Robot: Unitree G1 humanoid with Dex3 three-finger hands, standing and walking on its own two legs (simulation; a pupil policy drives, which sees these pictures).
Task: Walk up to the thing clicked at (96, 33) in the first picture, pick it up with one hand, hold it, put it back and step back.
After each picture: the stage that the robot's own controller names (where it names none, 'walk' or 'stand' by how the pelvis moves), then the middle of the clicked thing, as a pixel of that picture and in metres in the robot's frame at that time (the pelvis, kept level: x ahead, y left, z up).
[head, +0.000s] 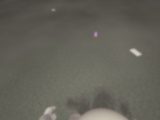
stand; (95, 34) +2.09 -0.06 -0.72
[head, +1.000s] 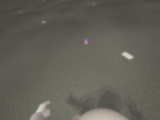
walk; (86, 41) +1.93 +0.27 -0.69
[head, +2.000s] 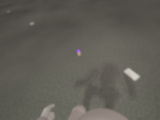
walk; (79, 52) +1.30 +0.41 -0.72
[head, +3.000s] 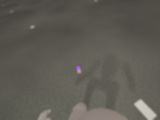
walk; (78, 69) +0.87 +0.32 -0.72
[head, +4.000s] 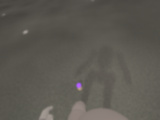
walk; (79, 86) +0.53 +0.26 -0.72
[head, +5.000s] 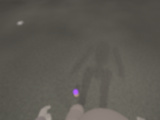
stand; (76, 93) +0.38 +0.22 -0.69
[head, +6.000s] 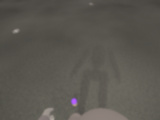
stand; (74, 102) +0.33 +0.21 -0.72
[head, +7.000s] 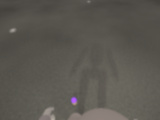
stand; (74, 101) +0.33 +0.21 -0.72
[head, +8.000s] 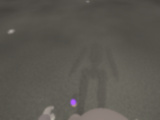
stand; (73, 103) +0.31 +0.22 -0.72
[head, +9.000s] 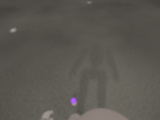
stand; (73, 101) +0.33 +0.21 -0.73
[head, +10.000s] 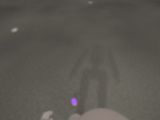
stand; (74, 101) +0.33 +0.21 -0.73
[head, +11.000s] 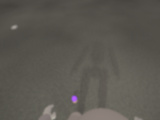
go down; (74, 99) +0.33 +0.21 -0.72
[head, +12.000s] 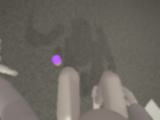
go down; (57, 60) +0.39 +0.28 -0.29
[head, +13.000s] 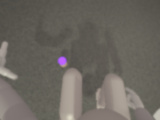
approach; (63, 62) +0.39 +0.27 -0.30
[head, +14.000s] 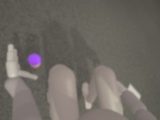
close in; (34, 61) +0.36 +0.31 -0.21
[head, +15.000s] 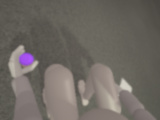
close; (26, 61) +0.37 +0.32 -0.21
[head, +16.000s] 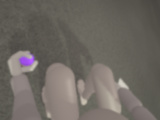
lift; (27, 61) +0.35 +0.31 -0.22
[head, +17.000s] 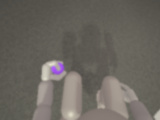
lift; (58, 70) +0.30 +0.25 -0.06
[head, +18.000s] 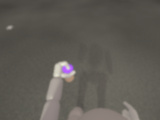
lift; (68, 73) +0.33 +0.18 +0.03
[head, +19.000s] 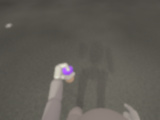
hold; (68, 74) +0.33 +0.18 +0.00
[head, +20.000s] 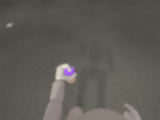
hold; (70, 75) +0.33 +0.17 +0.00
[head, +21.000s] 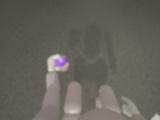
crouch; (62, 64) +0.39 +0.22 -0.07
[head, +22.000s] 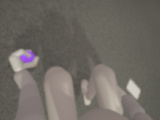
lower; (30, 59) +0.37 +0.31 -0.22
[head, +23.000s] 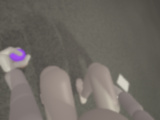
lower; (19, 58) +0.38 +0.33 -0.22
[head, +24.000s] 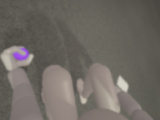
lower; (22, 57) +0.38 +0.33 -0.22
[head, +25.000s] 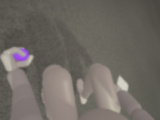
lower; (22, 58) +0.37 +0.33 -0.22
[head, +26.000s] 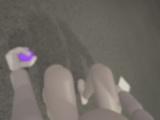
loosen; (26, 58) +0.37 +0.32 -0.22
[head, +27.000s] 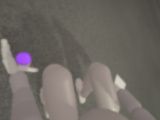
withdraw; (24, 60) +0.36 +0.30 -0.22
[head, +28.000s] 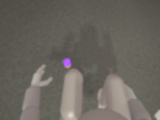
walk; (67, 63) +0.41 +0.25 -0.32
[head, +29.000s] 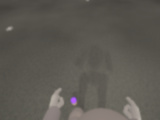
stand; (74, 101) +0.33 +0.20 -0.66
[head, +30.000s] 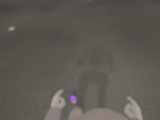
stand; (73, 99) +0.34 +0.22 -0.67
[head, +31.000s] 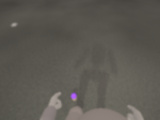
stand; (74, 97) +0.35 +0.21 -0.68
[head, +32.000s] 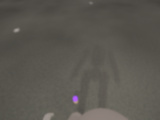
walk; (75, 99) +0.36 +0.21 -0.72
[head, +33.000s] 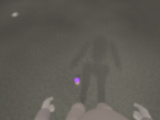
walk; (77, 81) +0.49 +0.21 -0.71
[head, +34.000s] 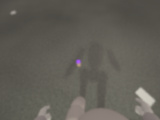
walk; (78, 63) +0.80 +0.26 -0.69
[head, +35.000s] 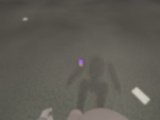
stand; (80, 63) +0.99 +0.20 -0.71
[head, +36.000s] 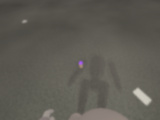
stand; (80, 64) +0.96 +0.21 -0.73
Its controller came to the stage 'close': yes
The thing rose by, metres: 0.70
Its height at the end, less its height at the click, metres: +0.00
